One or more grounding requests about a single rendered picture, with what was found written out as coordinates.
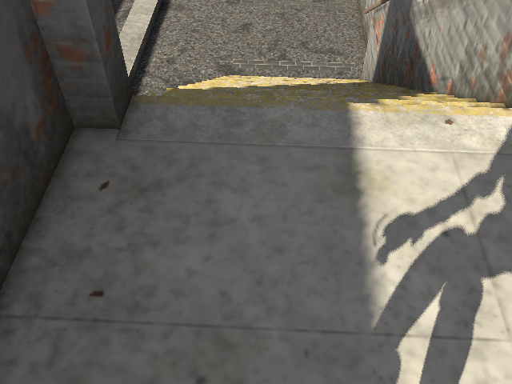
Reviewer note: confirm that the stairs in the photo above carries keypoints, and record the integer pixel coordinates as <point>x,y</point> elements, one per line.
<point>316,90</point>

